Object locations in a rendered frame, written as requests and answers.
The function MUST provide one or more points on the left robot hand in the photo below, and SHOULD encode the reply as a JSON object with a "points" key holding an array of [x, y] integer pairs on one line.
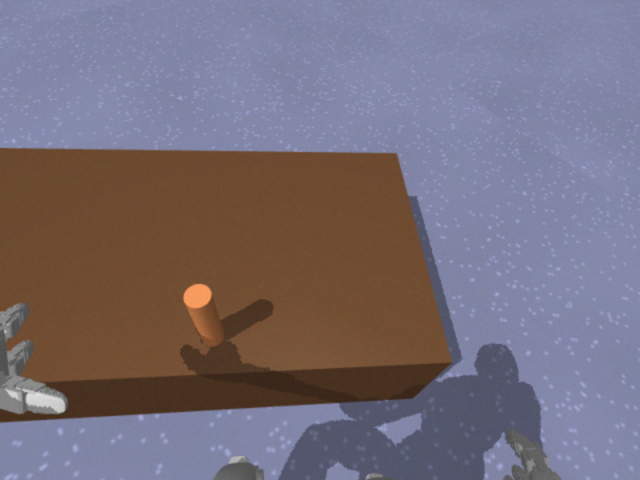
{"points": [[19, 394]]}

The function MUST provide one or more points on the can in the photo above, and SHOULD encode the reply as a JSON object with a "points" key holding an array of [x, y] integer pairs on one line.
{"points": [[201, 306]]}

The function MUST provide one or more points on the right robot hand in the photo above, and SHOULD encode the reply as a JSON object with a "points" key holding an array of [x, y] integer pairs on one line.
{"points": [[533, 458]]}

